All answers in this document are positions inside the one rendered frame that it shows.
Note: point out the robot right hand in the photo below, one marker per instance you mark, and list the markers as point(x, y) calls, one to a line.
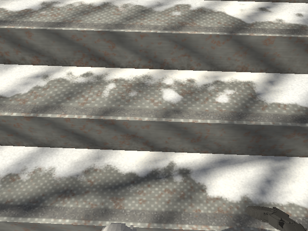
point(274, 217)

